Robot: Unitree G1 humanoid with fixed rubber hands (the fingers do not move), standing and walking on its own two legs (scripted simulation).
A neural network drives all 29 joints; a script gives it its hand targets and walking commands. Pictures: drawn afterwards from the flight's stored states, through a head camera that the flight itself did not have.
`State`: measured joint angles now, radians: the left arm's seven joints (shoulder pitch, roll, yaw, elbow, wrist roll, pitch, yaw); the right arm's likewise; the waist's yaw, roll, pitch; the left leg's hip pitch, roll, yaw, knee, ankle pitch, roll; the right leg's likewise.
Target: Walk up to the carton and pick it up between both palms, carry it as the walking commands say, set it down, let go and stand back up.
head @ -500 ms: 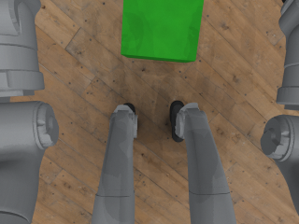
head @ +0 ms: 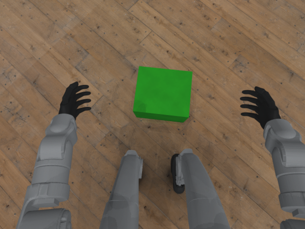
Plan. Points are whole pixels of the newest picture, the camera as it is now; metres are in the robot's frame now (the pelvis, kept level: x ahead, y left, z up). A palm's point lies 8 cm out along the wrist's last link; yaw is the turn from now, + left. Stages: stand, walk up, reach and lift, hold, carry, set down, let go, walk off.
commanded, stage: let go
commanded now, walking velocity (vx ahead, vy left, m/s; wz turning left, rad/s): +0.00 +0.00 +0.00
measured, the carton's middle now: (162, 96) +0.55 -0.04 -0.59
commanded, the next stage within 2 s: stand in 0.94 s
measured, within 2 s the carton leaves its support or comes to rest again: neither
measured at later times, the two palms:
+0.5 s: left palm (43, 170) +0.24 +0.24 -0.01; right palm (284, 162) +0.24 -0.23 +0.02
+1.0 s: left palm (41, 157) +0.26 +0.24 +0.01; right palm (297, 157) +0.25 -0.26 +0.01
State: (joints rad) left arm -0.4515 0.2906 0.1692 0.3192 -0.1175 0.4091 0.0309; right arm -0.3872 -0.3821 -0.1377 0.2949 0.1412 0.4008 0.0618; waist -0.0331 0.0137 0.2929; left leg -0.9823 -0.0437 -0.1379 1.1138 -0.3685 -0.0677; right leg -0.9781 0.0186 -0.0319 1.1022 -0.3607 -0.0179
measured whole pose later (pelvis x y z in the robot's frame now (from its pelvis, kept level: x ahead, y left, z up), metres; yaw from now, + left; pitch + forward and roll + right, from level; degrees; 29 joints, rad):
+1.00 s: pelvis +0.10 -0.01 +0.08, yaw +0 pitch -4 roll +0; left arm 0.21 0.20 0.15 0.48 -0.05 0.10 -0.05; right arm 0.23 -0.21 -0.06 0.44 -0.03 0.17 0.02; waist -0.02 -0.01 0.09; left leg -0.20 0.00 -0.14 0.62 -0.35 -0.05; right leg -0.20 0.04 -0.02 0.62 -0.34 -0.03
